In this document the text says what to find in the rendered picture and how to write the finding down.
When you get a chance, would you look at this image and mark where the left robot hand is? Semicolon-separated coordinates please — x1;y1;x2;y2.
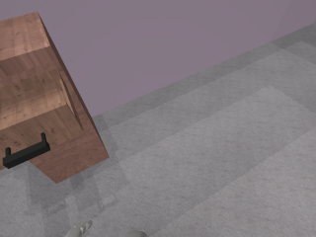
65;220;93;237

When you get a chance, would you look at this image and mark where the handle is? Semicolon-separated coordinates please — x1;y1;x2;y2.
2;132;50;169

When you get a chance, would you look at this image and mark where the cabinet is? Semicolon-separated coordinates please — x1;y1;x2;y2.
0;12;110;184

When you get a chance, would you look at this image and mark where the drawer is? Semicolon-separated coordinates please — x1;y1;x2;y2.
0;68;84;171

